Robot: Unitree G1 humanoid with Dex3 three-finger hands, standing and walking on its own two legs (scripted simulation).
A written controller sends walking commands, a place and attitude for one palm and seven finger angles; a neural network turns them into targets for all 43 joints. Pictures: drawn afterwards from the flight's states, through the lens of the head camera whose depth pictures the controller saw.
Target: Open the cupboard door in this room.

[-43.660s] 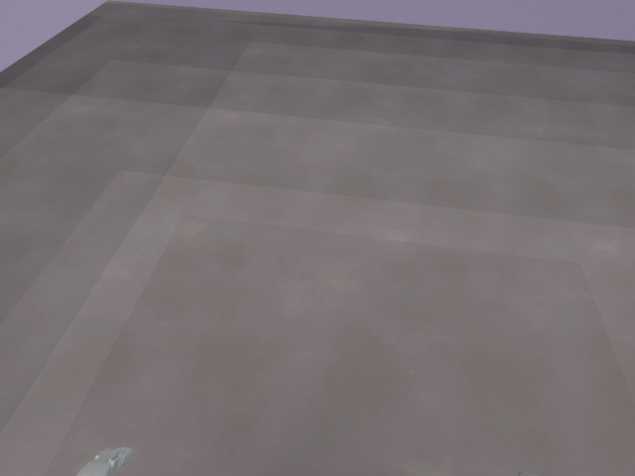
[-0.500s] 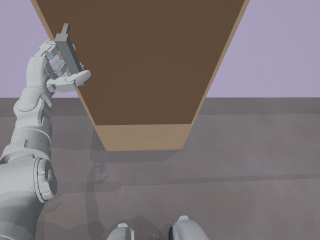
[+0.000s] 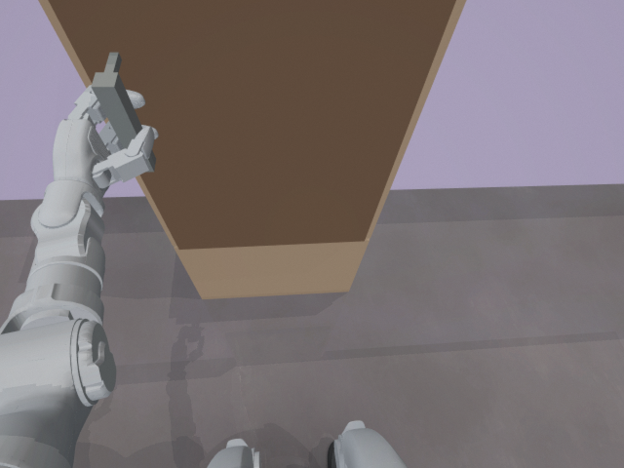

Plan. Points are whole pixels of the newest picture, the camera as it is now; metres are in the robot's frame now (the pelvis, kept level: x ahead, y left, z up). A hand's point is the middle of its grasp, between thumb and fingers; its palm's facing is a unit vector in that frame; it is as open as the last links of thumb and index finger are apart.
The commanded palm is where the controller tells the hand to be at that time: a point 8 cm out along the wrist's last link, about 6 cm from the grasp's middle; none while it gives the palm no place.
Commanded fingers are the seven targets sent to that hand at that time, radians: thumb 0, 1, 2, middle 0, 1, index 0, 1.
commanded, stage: pull the door open along its arc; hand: left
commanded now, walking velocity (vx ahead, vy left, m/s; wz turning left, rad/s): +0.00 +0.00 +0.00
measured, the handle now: (130, 116) +0.55 +0.20 +0.09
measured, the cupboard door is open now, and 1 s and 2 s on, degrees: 0 41 38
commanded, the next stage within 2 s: open thumb and fingers to let go in 0.84 s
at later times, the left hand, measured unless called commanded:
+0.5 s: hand (171, 239) +0.36 +0.13 +0.09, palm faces +0.27 -0.96 +0.11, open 6.6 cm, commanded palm +0.31 +0.17 +0.09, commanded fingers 0.00 0.90 0.90 -0.40 -1.35 -0.40 -1.35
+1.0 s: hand (255, 331) +0.26 +0.04 +0.10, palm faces +0.33 -0.94 -0.01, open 6.4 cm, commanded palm +0.22 +0.10 +0.09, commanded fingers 0.00 0.62 0.78 -0.38 -1.32 -0.38 -1.32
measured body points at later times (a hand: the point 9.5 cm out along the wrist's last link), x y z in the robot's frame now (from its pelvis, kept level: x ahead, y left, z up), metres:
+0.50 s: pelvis +0.01 -0.01 +0.02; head +0.06 -0.01 +0.46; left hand +0.34 +0.18 +0.09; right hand +0.16 -0.24 -0.08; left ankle -0.01 +0.10 -0.69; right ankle +0.03 -0.13 -0.69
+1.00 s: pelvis +0.01 -0.04 +0.02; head +0.02 -0.06 +0.47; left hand +0.24 +0.09 +0.10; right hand +0.22 -0.24 -0.07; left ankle -0.01 +0.10 -0.69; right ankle +0.03 -0.13 -0.69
